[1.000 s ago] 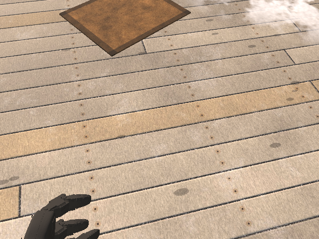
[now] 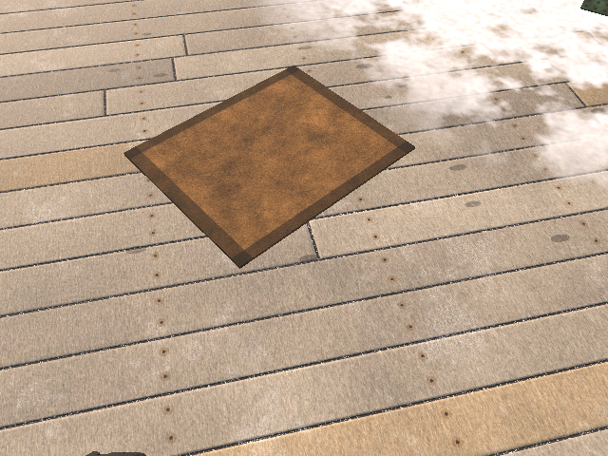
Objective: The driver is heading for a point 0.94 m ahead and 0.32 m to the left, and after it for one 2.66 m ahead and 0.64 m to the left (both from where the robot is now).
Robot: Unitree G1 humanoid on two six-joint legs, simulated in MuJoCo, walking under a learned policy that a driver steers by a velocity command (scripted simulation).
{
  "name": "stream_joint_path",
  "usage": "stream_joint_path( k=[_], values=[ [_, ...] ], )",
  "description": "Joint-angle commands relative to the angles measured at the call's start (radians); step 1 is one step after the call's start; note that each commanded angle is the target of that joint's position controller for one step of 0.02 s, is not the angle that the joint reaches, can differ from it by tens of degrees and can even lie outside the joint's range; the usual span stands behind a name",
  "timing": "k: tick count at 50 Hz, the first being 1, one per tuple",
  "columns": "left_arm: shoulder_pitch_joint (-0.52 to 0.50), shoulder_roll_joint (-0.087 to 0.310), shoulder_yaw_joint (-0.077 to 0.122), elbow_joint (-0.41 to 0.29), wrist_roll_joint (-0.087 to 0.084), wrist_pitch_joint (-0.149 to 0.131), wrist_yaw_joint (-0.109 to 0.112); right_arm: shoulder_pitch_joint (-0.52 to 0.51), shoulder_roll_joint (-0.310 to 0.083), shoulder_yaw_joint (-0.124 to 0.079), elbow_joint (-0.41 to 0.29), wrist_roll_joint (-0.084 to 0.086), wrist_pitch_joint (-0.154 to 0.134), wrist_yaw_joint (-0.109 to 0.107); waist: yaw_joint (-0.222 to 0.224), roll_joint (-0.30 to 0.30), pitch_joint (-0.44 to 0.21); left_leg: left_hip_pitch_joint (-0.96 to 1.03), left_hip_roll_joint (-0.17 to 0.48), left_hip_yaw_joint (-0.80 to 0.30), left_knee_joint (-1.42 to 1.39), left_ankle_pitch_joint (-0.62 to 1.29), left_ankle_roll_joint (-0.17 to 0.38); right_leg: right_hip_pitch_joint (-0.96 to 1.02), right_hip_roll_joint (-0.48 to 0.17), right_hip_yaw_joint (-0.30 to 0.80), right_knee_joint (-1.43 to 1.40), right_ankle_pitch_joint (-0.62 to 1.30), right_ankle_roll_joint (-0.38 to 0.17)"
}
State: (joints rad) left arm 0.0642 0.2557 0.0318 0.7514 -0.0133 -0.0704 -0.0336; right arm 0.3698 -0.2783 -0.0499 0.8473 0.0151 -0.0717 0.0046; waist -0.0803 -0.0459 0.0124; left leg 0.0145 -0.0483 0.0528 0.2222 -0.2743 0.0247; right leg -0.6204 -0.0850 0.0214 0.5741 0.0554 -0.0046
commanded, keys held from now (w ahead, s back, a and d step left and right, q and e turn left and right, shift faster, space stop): w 0.16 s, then w+q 0.84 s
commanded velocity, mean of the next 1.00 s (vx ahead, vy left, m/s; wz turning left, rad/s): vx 0.50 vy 0.00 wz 0.36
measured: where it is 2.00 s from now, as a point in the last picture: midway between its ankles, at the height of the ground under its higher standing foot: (174, 288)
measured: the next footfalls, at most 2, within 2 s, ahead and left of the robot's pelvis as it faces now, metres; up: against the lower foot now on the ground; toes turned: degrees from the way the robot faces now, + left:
right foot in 0.10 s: +0.23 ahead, -0.14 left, +0.00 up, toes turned -2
left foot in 0.64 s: +0.51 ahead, +0.12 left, +0.00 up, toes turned +15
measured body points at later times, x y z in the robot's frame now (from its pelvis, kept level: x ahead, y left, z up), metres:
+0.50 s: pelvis +0.28 -0.04 +0.00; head +0.30 -0.03 +0.45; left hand +0.28 +0.24 -0.13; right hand +0.48 -0.27 -0.11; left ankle +0.45 +0.14 -0.69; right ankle +0.19 -0.14 -0.74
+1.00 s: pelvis +0.55 +0.05 +0.00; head +0.58 +0.08 +0.45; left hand +0.66 +0.37 -0.09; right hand +0.73 -0.19 -0.10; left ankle +0.47 +0.11 -0.74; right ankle +0.79 -0.04 -0.69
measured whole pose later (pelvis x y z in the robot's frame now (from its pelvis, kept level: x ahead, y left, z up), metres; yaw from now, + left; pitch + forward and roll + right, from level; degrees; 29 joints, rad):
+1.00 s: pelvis +0.55 +0.05 +0.00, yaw +24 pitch +2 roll +0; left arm 0.03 0.29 0.05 0.73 0.00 -0.09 -0.01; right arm 0.34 -0.28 -0.07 0.71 0.02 -0.04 -0.01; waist -0.07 -0.04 0.03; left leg -0.14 -0.11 -0.15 0.36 -0.26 0.07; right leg -0.63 -0.06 0.11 0.60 0.02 0.06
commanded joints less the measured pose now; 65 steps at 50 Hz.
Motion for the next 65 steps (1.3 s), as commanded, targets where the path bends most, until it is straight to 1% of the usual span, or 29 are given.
stream_joint_path(
  k=[1,4,5,6,7,8,10,11,16,21,26,29,31,32,33,34,35,36,38,42,46,50,55,56,57,58,59,61,65],
  values=[
    [-0.106,0.090,0.021,-0.097,-0.002,-0.024,-0.016,0.023,-0.183,-0.049,-0.018,0.008,0.006,-0.011,0.019,0.115,0.056,0.037,0.315,-0.140,-0.010,0.336,0.155,-0.020,0.013,-0.001,-0.058,-0.069,-0.036],
    [0.110,0.157,0.058,-0.034,0.005,-0.027,-0.009,-0.018,-0.182,-0.047,-0.018,0.007,0.021,-0.017,0.141,0.119,-0.077,0.026,0.255,-0.084,0.252,0.688,0.107,0.308,0.088,-0.074,-0.105,-0.118,-0.095],
    [0.287,0.217,0.080,0.008,0.011,-0.026,0.001,-0.011,-0.142,-0.028,-0.035,-0.008,0.023,-0.020,0.207,0.065,-0.218,-0.133,0.203,-0.042,0.507,0.559,0.070,0.604,-0.010,0.029,-0.058,-0.084,-0.146],
    [0.381,0.324,0.105,0.025,0.022,-0.019,0.007,0.105,-0.033,0.007,-0.063,-0.015,0.002,-0.011,0.169,-0.181,-0.353,-0.562,0.029,-0.015,0.907,0.076,-0.010,0.994,-0.262,0.493,-0.111,-0.234,-0.314],
    [0.399,0.243,0.083,0.029,0.004,-0.017,0.005,0.084,-0.073,0.001,-0.045,-0.002,-0.023,-0.006,0.196,-0.202,-0.408,-0.711,-0.002,-0.162,1.052,-0.308,-0.010,1.033,-0.305,0.728,-0.255,-0.375,-0.348],
    [0.324,0.194,0.065,0.021,0.000,-0.018,0.007,-0.010,-0.152,-0.021,-0.070,0.026,-0.037,0.002,0.192,-0.129,-0.244,-0.807,0.062,-0.171,1.109,-0.254,0.006,0.916,-0.271,0.584,-0.273,-0.423,-0.291],
    [0.191,0.122,0.044,0.004,0.010,-0.017,0.008,-0.114,-0.140,-0.023,-0.085,0.014,-0.033,-0.005,0.141,0.006,-0.071,-0.757,0.153,-0.132,1.005,-0.084,0.017,0.631,-0.191,0.337,-0.331,-0.301,-0.218],
    [0.159,0.110,0.039,0.002,0.021,-0.025,0.008,-0.086,-0.128,-0.027,-0.083,0.012,-0.021,-0.006,0.101,-0.050,-0.052,-0.691,0.181,-0.147,0.961,-0.028,0.012,0.542,-0.179,0.276,-0.363,-0.236,-0.212],
    [0.154,0.135,0.052,0.048,0.030,-0.053,0.018,-0.090,-0.076,-0.023,-0.087,0.009,0.023,-0.014,0.072,-0.015,0.012,-0.692,0.188,-0.181,0.829,0.118,-0.031,0.445,-0.162,0.064,-0.457,-0.035,-0.222],
    [0.178,0.159,0.054,0.075,0.024,-0.046,0.036,-0.225,-0.041,-0.013,-0.129,0.004,0.011,0.010,0.123,-0.001,0.036,-0.664,0.158,-0.102,0.530,0.379,-0.021,0.493,-0.121,-0.102,-0.474,0.013,-0.166],
    [0.261,0.175,0.062,0.120,0.006,-0.010,0.042,-0.359,-0.037,-0.008,-0.205,0.005,0.013,0.041,0.174,0.022,0.086,-0.753,0.133,-0.047,0.396,0.312,0.017,0.705,-0.176,-0.157,-0.411,0.117,-0.147],
    [0.231,0.214,0.075,0.115,-0.002,0.015,0.053,-0.330,-0.065,-0.022,-0.238,0.005,0.018,0.057,0.123,-0.025,0.039,-0.651,0.079,0.020,0.386,0.162,0.066,0.762,-0.202,-0.188,-0.268,0.483,-0.118],
    [0.203,0.236,0.081,0.102,-0.003,0.032,0.065,-0.142,-0.126,-0.060,-0.204,0.006,0.025,0.054,0.010,-0.036,-0.076,-0.395,-0.002,0.066,0.360,0.113,0.117,0.728,-0.172,-0.222,0.009,0.708,-0.087],
    [0.197,0.224,0.074,0.090,0.000,0.031,0.070,0.026,-0.188,-0.093,-0.164,0.008,0.030,0.038,-0.075,0.011,-0.163,-0.109,0.005,-0.005,0.306,0.162,0.161,0.556,-0.131,-0.233,0.258,0.561,-0.049],
    [0.269,0.105,0.036,0.040,0.030,0.010,0.058,0.085,-0.301,-0.120,-0.152,0.010,0.034,0.018,-0.022,0.243,-0.257,0.269,0.256,-0.468,0.281,0.079,0.310,0.117,0.016,-0.223,0.635,-0.133,0.012],
    [0.257,0.093,0.019,0.025,0.021,-0.036,0.039,0.084,-0.280,-0.103,-0.182,0.007,0.020,0.023,-0.010,0.255,-0.396,0.414,0.395,-0.905,0.113,-0.005,0.429,-0.095,0.150,0.009,0.822,-0.655,0.020],
    [0.143,0.169,0.041,-0.002,-0.020,-0.064,0.023,0.065,-0.204,-0.081,-0.180,-0.003,0.012,0.025,-0.049,0.172,-0.305,0.367,0.360,-0.772,0.086,0.001,0.361,-0.196,0.081,0.087,0.846,-0.584,-0.005],
    [0.104,0.166,0.037,-0.019,-0.026,-0.079,0.019,0.011,-0.175,-0.073,-0.184,0.000,0.007,0.023,-0.020,0.115,-0.192,0.223,0.321,-0.625,0.083,0.069,0.317,-0.198,0.036,0.074,0.771,-0.492,-0.023],
    [0.108,0.163,0.047,-0.009,0.014,-0.073,0.032,-0.105,-0.129,-0.056,-0.214,-0.006,0.006,0.019,0.062,0.038,-0.086,-0.042,0.252,-0.470,0.044,0.243,0.277,-0.077,-0.024,0.065,0.607,-0.391,-0.008],
    [0.118,0.126,0.044,-0.024,0.030,-0.031,0.035,-0.125,-0.149,-0.059,-0.227,-0.004,0.003,0.000,0.104,0.082,-0.048,-0.238,0.188,-0.348,-0.002,0.380,0.275,0.018,-0.018,0.033,0.426,-0.299,0.056],
    [-0.037,0.085,0.026,-0.071,0.026,-0.032,0.031,-0.066,-0.175,-0.068,-0.208,0.004,0.012,-0.018,0.044,0.118,-0.021,-0.290,0.128,-0.291,0.012,0.280,0.213,0.077,0.039,0.024,0.105,-0.035,0.077],
    [-0.128,0.113,0.033,-0.109,0.011,-0.043,0.018,0.001,-0.162,-0.067,-0.179,0.013,0.020,-0.021,0.005,0.133,-0.009,-0.229,0.148,-0.364,0.058,0.198,0.183,0.114,0.080,0.044,-0.038,0.011,0.061],
    [0.040,0.178,0.070,-0.078,0.008,-0.068,0.014,-0.039,-0.135,-0.061,-0.191,0.007,0.034,-0.027,0.114,0.176,-0.067,-0.176,0.147,-0.462,0.265,0.217,0.130,0.352,0.077,0.046,-0.143,-0.114,-0.015],
    [0.165,0.220,0.085,-0.063,0.026,-0.072,0.022,-0.040,-0.079,-0.040,-0.206,-0.002,0.031,-0.023,0.169,0.110,-0.181,-0.265,0.089,-0.398,0.488,0.164,0.095,0.583,-0.042,0.147,-0.124,-0.151,-0.070],
    [0.290,0.308,0.108,-0.040,0.043,-0.061,0.027,0.082,-0.018,-0.020,-0.230,0.018,0.023,-0.023,0.145,-0.167,-0.330,-0.598,-0.057,-0.248,0.828,-0.150,0.015,0.948,-0.273,0.548,-0.177,-0.348,-0.226],
    [0.303,0.255,0.098,-0.027,0.015,-0.053,0.018,0.108,-0.084,-0.024,-0.226,0.027,0.019,-0.026,0.142,-0.254,-0.318,-0.780,-0.009,-0.238,1.013,-0.322,-0.001,0.973,-0.348,0.793,-0.263,-0.588,-0.264],
    [0.254,0.177,0.077,-0.046,0.009,-0.048,0.021,0.027,-0.161,-0.045,-0.219,0.025,0.024,-0.026,0.164,-0.130,-0.183,-0.830,0.040,-0.244,1.085,-0.234,-0.008,0.859,-0.309,0.667,-0.285,-0.632,-0.221],
    [0.169,0.122,0.057,-0.049,0.020,-0.032,0.025,-0.094,-0.157,-0.051,-0.242,-0.001,0.033,-0.024,0.146,-0.019,-0.032,-0.786,0.100,-0.196,1.037,-0.106,-0.011,0.629,-0.213,0.397,-0.316,-0.397,-0.165],
    [0.150,0.129,0.058,-0.020,0.021,-0.043,0.029,-0.089,-0.084,-0.043,-0.264,0.016,0.051,-0.009,0.097,-0.074,0.001,-0.710,0.160,-0.163,0.940,-0.024,-0.017,0.493,-0.177,0.196,-0.402,-0.220,-0.178]
  ],
)
Velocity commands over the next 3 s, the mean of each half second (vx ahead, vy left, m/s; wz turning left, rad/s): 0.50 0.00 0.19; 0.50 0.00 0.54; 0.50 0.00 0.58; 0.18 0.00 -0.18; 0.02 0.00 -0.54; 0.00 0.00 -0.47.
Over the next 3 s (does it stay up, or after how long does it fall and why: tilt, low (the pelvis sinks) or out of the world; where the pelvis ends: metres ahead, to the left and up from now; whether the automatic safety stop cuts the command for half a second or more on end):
stays up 0.93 0.24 -0.01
